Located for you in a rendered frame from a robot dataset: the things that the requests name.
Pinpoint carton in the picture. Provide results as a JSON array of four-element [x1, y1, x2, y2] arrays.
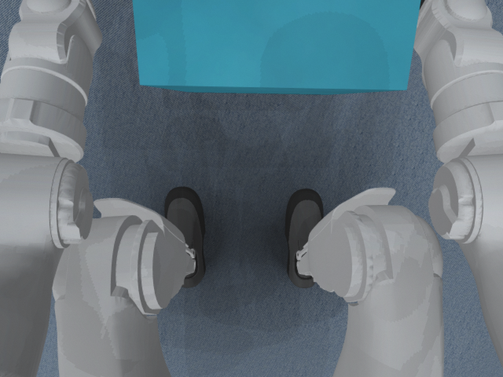
[[132, 0, 421, 95]]

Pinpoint right robot upper arm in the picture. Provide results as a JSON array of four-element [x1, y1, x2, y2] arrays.
[[428, 154, 503, 367]]

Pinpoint robot left forearm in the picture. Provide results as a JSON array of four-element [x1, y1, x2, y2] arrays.
[[0, 0, 102, 163]]

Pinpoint left robot thigh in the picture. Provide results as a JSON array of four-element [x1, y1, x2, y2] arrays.
[[54, 215, 175, 377]]

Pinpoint robot left shin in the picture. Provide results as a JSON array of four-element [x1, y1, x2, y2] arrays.
[[52, 198, 196, 301]]

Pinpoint robot right forearm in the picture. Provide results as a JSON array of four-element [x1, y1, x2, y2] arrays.
[[413, 0, 503, 163]]

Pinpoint left robot upper arm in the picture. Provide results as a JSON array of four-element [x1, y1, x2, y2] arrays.
[[0, 153, 94, 377]]

